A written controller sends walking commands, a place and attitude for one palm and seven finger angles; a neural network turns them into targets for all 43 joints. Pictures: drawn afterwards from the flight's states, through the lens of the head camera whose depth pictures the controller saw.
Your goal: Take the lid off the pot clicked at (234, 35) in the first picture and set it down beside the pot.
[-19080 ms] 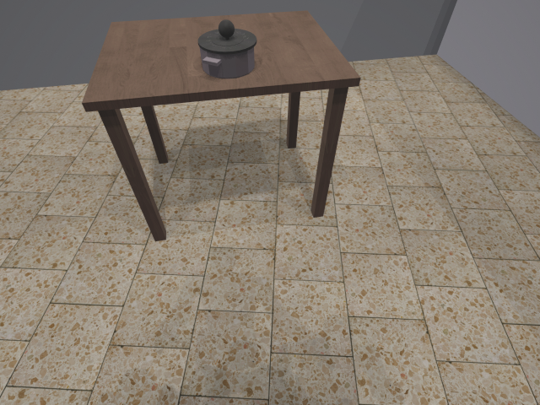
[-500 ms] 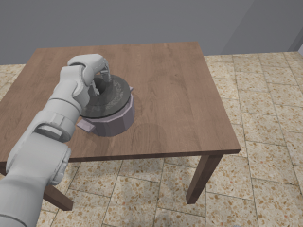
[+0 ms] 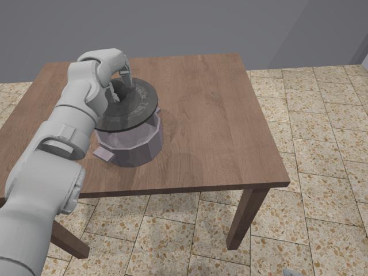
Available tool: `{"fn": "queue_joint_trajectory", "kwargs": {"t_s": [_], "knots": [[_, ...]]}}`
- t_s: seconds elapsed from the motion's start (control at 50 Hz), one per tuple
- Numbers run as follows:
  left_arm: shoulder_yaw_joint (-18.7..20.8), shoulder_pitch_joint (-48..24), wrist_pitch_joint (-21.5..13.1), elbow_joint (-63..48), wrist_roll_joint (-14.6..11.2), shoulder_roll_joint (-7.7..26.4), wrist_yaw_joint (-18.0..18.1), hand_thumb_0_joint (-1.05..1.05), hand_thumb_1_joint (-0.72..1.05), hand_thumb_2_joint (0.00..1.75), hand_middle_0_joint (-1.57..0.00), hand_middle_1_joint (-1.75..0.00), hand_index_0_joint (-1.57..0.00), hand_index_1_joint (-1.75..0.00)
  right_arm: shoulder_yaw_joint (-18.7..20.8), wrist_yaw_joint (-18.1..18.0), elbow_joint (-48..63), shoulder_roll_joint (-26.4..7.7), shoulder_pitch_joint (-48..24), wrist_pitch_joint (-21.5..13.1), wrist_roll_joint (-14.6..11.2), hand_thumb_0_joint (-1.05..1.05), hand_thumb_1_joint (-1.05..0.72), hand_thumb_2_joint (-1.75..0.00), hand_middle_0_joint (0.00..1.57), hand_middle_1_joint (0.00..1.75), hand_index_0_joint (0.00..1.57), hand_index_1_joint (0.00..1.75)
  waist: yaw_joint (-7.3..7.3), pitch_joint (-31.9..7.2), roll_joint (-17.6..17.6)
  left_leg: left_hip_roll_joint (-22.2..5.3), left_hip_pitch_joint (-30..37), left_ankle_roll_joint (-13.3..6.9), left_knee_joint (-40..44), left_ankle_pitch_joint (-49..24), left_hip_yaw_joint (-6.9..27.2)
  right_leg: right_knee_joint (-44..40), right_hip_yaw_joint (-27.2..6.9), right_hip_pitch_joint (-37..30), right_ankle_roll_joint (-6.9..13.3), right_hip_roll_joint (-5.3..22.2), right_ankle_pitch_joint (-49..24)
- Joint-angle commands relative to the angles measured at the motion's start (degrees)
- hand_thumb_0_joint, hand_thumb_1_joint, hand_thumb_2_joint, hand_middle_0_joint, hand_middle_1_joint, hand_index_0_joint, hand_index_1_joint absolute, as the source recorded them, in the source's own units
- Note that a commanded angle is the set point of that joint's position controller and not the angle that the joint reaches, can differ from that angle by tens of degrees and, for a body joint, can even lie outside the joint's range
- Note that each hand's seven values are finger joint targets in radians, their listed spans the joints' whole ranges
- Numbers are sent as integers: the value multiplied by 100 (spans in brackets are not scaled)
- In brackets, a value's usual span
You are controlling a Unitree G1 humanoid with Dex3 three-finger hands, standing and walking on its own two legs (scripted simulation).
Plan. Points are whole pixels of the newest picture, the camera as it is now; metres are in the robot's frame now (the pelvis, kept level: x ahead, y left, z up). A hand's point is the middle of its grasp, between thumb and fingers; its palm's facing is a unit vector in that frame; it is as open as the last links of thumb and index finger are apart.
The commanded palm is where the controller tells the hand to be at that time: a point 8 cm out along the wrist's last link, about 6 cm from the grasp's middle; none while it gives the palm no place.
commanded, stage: lift the lid straight up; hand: left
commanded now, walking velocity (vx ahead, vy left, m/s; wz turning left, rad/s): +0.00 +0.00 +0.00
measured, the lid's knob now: (116, 91) +0.50 +0.15 +0.16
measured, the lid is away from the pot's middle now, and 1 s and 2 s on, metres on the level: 0.01 0.02 0.13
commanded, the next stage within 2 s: move the lid sideways beside the pot in 0.98 s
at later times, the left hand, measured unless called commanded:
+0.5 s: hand (99, 73) +0.47 +0.16 +0.22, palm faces -0.26 -0.05 -0.97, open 8.0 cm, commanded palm +0.47 +0.15 +0.29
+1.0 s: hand (98, 58) +0.48 +0.15 +0.25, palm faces -0.22 -0.05 -0.98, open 8.0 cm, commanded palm +0.46 +0.15 +0.31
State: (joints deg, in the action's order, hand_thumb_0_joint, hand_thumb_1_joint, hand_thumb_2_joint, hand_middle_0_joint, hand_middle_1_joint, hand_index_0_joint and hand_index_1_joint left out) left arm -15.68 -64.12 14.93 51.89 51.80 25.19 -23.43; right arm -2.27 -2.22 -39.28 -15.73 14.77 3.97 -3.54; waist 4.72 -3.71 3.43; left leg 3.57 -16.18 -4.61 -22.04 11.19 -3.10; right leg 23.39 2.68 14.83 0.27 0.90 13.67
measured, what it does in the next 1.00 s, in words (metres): stands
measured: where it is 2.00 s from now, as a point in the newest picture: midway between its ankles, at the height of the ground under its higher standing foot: outside the picture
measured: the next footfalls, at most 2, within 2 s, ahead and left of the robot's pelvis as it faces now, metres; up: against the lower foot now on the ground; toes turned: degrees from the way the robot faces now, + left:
none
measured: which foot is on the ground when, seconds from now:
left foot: down 0.00-1.00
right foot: down 0.00-1.00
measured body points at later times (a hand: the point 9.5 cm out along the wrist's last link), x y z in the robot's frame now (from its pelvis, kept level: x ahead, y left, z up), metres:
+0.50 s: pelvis -0.01 +0.00 +0.00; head +0.02 -0.01 +0.45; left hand +0.48 +0.16 +0.28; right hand +0.09 -0.25 -0.12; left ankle +0.00 +0.07 -0.74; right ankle -0.02 -0.12 -0.74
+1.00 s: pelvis +0.00 +0.01 +0.00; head +0.02 -0.01 +0.45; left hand +0.48 +0.15 +0.31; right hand +0.09 -0.25 -0.13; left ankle +0.00 +0.07 -0.74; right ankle -0.02 -0.12 -0.74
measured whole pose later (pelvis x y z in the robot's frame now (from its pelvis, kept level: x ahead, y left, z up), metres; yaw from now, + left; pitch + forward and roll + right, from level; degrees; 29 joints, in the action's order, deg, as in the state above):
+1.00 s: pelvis +0.00 +0.01 +0.00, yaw +0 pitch +6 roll +0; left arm -17.6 -75.4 18.7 53.6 53.7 26.8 -29.6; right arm -2.2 -1.3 -39.4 -16.0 15.4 2.2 -3.3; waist 4.9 -4.1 3.1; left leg 4.4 -17.1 -5.2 -21.1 10.2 -3.0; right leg 23.1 2.6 16.0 -0.4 1.7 13.1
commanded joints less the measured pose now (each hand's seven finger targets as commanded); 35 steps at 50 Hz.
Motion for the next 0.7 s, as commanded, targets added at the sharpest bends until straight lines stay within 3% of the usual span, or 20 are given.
{"fn": "queue_joint_trajectory", "kwargs": {"t_s": [0.0,0.04,0.06,0.08,0.1,0.14,0.2,0.26,0.3,0.32,0.36,0.4,0.42,0.46,0.5,0.54,0.58,0.6,0.64,0.68], "knots": [[371,-3576,40,-1362,139,1319,224,0,57,104,-85,-105,-83,-104,267,-45,761,-720,-278,-248,-12,0,-90,-90,20,30,20,30,0,-2232,-316,-139,1494,-33,-128,-2157,601,-113,-193,-316,234,-104,-2179],[522,-3493,74,-1260,191,1537,178,0,57,104,-85,-105,-83,-104,276,-37,739,-718,-251,-260,12,0,-90,-90,20,30,20,30,-26,-2290,-314,-134,1588,-40,-159,-2145,619,-104,-218,-329,221,-113,-2160],[480,-3396,134,-931,205,1514,135,0,57,104,-85,-105,-83,-104,257,-59,708,-725,-247,-220,5,0,-90,-90,20,30,20,30,3,-2023,-522,-116,1354,-47,-109,-1839,555,-142,-205,-339,211,-113,-2085],[463,-3633,138,-1027,196,1565,103,0,57,104,-85,-105,-83,-104,247,-68,694,-740,-247,-208,-18,0,-90,-90,20,30,20,30,21,-2026,-601,-109,1286,-45,-69,-1712,547,-139,-200,-382,206,-103,-2078],[374,-3759,75,-1365,106,1414,79,0,57,104,-85,-105,-83,-104,259,-63,778,-746,-320,-235,-23,0,-90,-90,20,30,20,30,29,-2153,-398,-108,1405,-47,-99,-1888,578,-147,-200,-350,227,-93,-2143],[383,-4030,50,-1517,190,1515,60,0,57,104,-85,-105,-83,-104,267,-59,744,-716,-278,-277,-16,0,-90,-90,20,30,20,30,48,-2306,-315,-120,1625,-37,-107,-1888,617,-124,-212,-281,217,-106,-2044],[313,-3948,15,-1520,103,1353,33,0,57,104,-85,-105,-83,-104,281,-51,778,-716,-295,-333,-16,0,-90,-90,20,30,20,30,57,-2252,-140,-121,1707,-24,-144,-2063,671,-151,-169,-131,249,-119,-1959],[250,-4009,131,-996,168,1335,-25,0,57,104,-85,-105,-83,-104,264,-51,641,-722,-216,-300,-32,0,-90,-90,20,30,20,30,92,-1947,-385,-114,1489,-12,-58,-1554,625,-171,-143,-15,228,-132,-1701],[196,-4191,108,-1074,92,1236,-40,0,57,104,-85,-105,-83,-104,258,-46,672,-758,-244,-323,-23,0,-90,-90,20,30,20,30,106,-2003,-195,-99,1511,8,-64,-1657,667,-171,-123,28,261,-131,-1711],[298,-4289,112,-1049,169,1410,-41,0,57,104,-85,-105,-83,-104,261,-44,630,-742,-189,-332,-13,0,-90,-90,20,30,20,30,97,-2102,-380,-121,1530,16,-56,-1568,685,-137,-136,-41,238,-134,-1664],[369,-4451,91,-987,265,1593,-40,0,57,104,-85,-105,-83,-104,253,-69,628,-758,-165,-355,-8,0,-90,-90,20,30,20,30,93,-2263,-379,-113,1554,-1,-34,-1564,668,-146,-164,-113,240,-131,-1703],[150,-4508,85,-941,174,1272,-66,0,57,104,-85,-105,-83,-104,266,-55,629,-771,-169,-375,-14,0,-90,-90,20,30,20,30,155,-2156,-239,-117,1561,20,-62,-1723,682,-185,-149,20,256,-129,-1738],[273,-4674,70,-1081,247,1441,-55,0,57,104,-85,-105,-83,-104,276,-40,603,-750,-100,-405,9,0,-90,-90,20,30,20,30,112,-2373,-284,-130,1669,32,-66,-1751,710,-123,-151,-55,240,-134,-1744],[149,-4662,108,-803,262,1288,-98,0,57,104,-85,-105,-83,-104,269,-36,587,-745,-94,-413,4,0,-90,-90,20,30,20,30,146,-2215,-276,-126,1663,41,-34,-1690,724,-151,-124,110,245,-149,-1606],[365,-4564,103,-850,193,1454,-104,0,57,104,-85,-105,-83,-104,292,-30,607,-809,-64,-430,28,0,-90,-90,20,30,20,30,85,-2289,-163,-129,1676,46,-54,-1928,720,-170,-136,38,270,-137,-1758],[242,-4723,137,-750,300,1377,-140,0,57,104,-85,-105,-83,-104,277,-12,576,-773,-28,-426,32,0,-90,-90,20,30,20,30,111,-2312,-357,-133,1661,52,-51,-1990,731,-120,-119,26,247,-152,-1794],[393,-4657,182,-642,376,1585,-142,0,57,104,-85,-105,-83,-104,277,-10,596,-782,-44,-434,37,0,-90,-90,20,30,20,30,52,-2355,-359,-145,1664,59,-47,-2035,744,-109,-127,-4,252,-154,-1753],[194,-4609,174,-707,277,1288,-160,0,57,104,-85,-105,-83,-104,287,4,616,-808,-35,-427,29,0,-90,-90,20,30,20,30,101,-2270,-238,-149,1679,77,-47,-2214,754,-179,-116,86,268,-147,-1807],[454,-4622,237,-583,371,1644,-170,0,57,104,-85,-105,-83,-104,279,2,575,-810,4,-414,44,0,-90,-90,20,30,20,30,45,-2294,-528,-152,1566,41,-41,-2112,726,-121,-132,-70,242,-157,-1872],[279,-4850,238,-766,371,1490,-198,0,57,104,-85,-105,-83,-104,284,-6,620,-779,-50,-450,29,0,-90,-90,20,30,20,30,73,-2402,-413,-147,1690,37,-59,-2199,718,-120,-144,-28,231,-146,-1907]]}}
